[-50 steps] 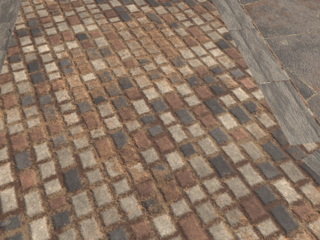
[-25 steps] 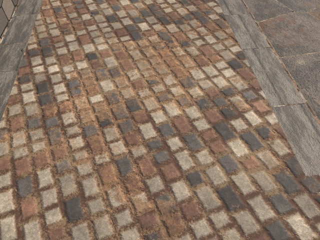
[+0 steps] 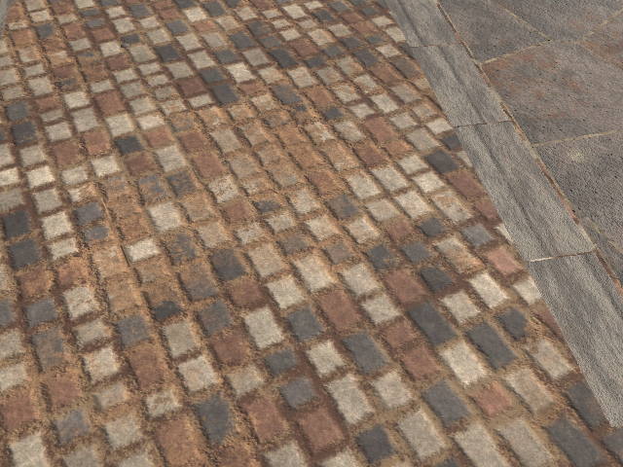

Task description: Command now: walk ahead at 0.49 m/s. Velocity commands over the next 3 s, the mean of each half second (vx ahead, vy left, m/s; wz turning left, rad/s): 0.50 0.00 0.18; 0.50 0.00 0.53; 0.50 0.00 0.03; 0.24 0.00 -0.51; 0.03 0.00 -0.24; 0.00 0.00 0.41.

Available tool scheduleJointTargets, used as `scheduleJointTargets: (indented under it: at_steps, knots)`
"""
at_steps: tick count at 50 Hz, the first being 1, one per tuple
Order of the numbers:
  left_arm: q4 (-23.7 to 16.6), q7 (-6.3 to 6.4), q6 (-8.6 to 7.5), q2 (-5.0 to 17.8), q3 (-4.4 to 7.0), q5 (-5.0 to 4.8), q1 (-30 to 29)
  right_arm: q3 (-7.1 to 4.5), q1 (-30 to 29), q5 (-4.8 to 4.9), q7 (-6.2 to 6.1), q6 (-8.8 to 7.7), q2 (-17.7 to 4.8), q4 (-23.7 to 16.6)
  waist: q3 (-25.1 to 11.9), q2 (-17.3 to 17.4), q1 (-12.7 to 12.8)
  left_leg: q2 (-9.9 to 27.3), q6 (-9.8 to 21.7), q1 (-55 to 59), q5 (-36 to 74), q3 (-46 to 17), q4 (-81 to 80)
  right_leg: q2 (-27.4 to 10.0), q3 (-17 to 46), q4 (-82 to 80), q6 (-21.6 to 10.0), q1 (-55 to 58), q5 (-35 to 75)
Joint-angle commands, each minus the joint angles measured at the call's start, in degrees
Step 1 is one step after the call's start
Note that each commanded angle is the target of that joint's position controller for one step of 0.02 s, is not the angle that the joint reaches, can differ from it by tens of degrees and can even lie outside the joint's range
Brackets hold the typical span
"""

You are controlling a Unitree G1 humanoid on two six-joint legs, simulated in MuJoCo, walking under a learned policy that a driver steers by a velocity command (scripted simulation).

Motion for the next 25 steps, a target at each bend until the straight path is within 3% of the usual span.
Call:
scheduleJointTargets:
  at_steps: [1, 6, 11, 14, 15, 16, 17, 18, 19, 20, 21, 22, 23, 25]
  knots:
    - [-1.9, 0.31, 0.76, 2.9, 1.05, 0.72, 3.2, -1.05, -1.2, -0.08, -1.18, -1.06, -7.2, -2.6, 1.7, 4.8, 3.0, 16.2, 10.0, -2.1, 4.6, -13.5, -14.2, -3.2, 1.5, -6.2, 1.4, -4.2, 7.4]
    - [-5.1, -0.77, -0.13, 1.7, 0.64, 0.76, -8.2, -1.12, 4.0, 0.58, -2.55, -0.21, -8.5, -1.6, 2.9, 4.8, -0.4, 14.2, 7.4, 2.5, 6.7, -8.9, -14.4, -0.6, -1.2, -25.3, 2.2, -5.2, 21.3]
    - [-8.3, -2.37, -0.75, 1.9, 0.04, 0.14, -17.0, -1.40, 10.0, 1.33, -2.82, 0.93, -8.9, 0.7, 4.9, 4.5, -3.1, 17.0, 7.0, 11.0, 6.9, -9.7, -10.7, 1.6, -1.6, -34.3, 1.8, -6.0, 18.8]
    - [-9.0, -3.07, -1.70, 4.2, 0.63, -0.01, -15.2, -2.09, 9.2, 1.59, -3.19, 1.83, -10.2, 0.5, 3.5, 6.1, -0.5, 18.9, 5.8, 14.2, 11.9, -12.4, -5.8, 3.2, -1.3, -37.9, 0.5, -0.8, 12.9]
    - [-8.3, -3.01, -2.02, 5.6, 1.29, -0.01, -11.6, -2.27, 7.8, 1.55, -3.20, 2.07, -10.8, 0.0, 1.3, 7.0, 1.9, 18.4, 5.1, 13.8, 19.0, -12.4, -1.9, 4.7, -2.5, -38.6, -0.2, 5.3, 11.2]
    - [-5.9, -2.66, -2.21, 8.0, 2.63, 0.07, -3.4, -1.92, 6.5, 1.32, -3.10, 2.25, -9.9, -0.6, -3.8, 6.6, 6.0, 15.4, 3.7, 11.6, 26.3, -10.5, 7.2, 6.2, -3.7, -39.5, -1.6, 16.9, 11.2]
    - [-3.6, -2.06, -2.34, 12.1, 3.96, 0.99, 8.0, -0.90, 5.7, 0.65, -2.93, 2.17, -7.5, -2.1, -12.9, 3.8, 10.4, 11.6, 1.4, 1.5, 19.0, -7.8, 23.3, -1.0, 3.1, -36.8, -4.9, 35.2, 11.2]
    - [-2.0, -1.90, -1.85, 18.0, 5.41, 1.92, 14.7, 1.24, 13.3, 0.79, -2.56, 1.17, 0.6, -2.9, -22.7, -11.0, 7.9, 1.9, -3.0, -21.6, -8.9, -4.3, 45.8, -16.6, 28.1, -40.4, -13.3, 58.3, 3.8]
    - [-1.9, -1.97, -1.71, 12.4, 3.85, 1.88, 14.9, 0.48, 12.5, 2.35, -2.40, 0.10, -3.1, -2.0, -26.1, -12.0, 8.8, 2.1, -2.7, -27.8, -24.5, -12.7, 55.3, -18.4, 39.5, -47.6, -14.3, 58.1, -1.9]
    - [-3.0, -1.85, -1.78, 8.7, 2.63, 1.51, 9.3, -0.89, 7.5, 3.61, -2.53, -0.22, -8.0, -3.5, -16.3, -8.4, 8.0, 5.3, -1.8, -32.2, -21.2, -12.9, 58.3, -16.6, 29.9, -48.3, -10.8, 50.3, -2.2]
    - [-4.1, -1.81, -1.75, 6.4, 1.83, 1.40, 4.3, -1.04, 4.0, 3.37, -2.90, -0.07, -8.1, -4.4, -11.0, -4.3, 6.4, 8.6, -1.6, -31.3, -15.9, -11.2, 57.0, -14.5, 21.6, -49.6, -8.7, 41.7, 0.9]
    - [-4.1, -2.01, -1.80, 4.6, 1.31, 1.48, 0.8, -1.39, 2.3, 2.66, -3.23, 0.43, -7.3, -4.6, -6.6, -2.2, 4.8, 10.3, -1.6, -28.9, -12.2, -10.8, 53.6, -12.2, 15.5, -52.1, -7.5, 33.7, 4.1]
    - [-3.8, -2.07, -2.01, 3.4, 0.95, 1.89, -1.0, -1.86, 3.2, 2.35, -3.31, 1.35, -6.3, -4.4, -4.4, -3.6, 2.8, 12.0, -1.5, -25.5, -9.5, -11.2, 50.8, -10.0, 10.3, -54.2, -6.4, 28.7, 5.7]
    - [-2.9, -1.97, -2.16, 3.5, 1.23, 2.14, -1.3, -1.80, 4.7, 2.44, -3.07, 2.97, -3.4, -4.5, -2.3, -3.7, 1.3, 12.6, -1.4, -22.7, -7.3, -10.5, 49.0, -8.7, 4.3, -56.9, -6.5, 24.0, 9.0]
